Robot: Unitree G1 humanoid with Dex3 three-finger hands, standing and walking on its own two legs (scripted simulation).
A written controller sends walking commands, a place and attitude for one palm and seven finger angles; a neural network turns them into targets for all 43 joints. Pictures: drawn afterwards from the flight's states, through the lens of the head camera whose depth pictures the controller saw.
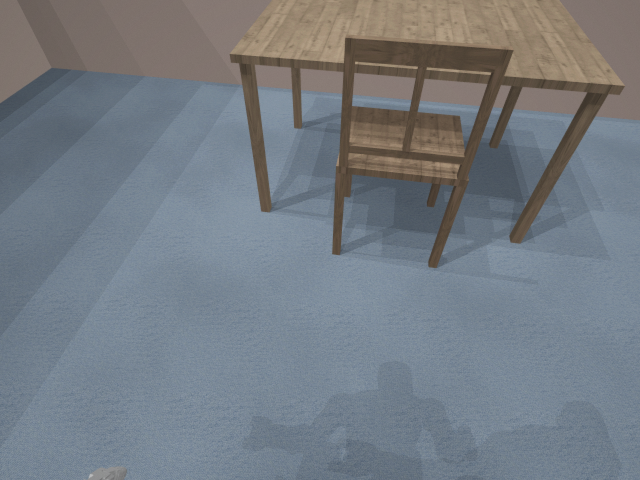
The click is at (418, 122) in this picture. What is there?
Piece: chair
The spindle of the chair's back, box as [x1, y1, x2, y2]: [402, 67, 426, 151]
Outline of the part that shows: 426,67 418,67 402,147 402,150 408,151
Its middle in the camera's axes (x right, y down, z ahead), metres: +0.26 -0.37 +1.11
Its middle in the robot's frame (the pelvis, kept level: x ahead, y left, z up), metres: +1.08 -0.21 -0.10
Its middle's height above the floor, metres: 0.67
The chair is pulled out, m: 0.00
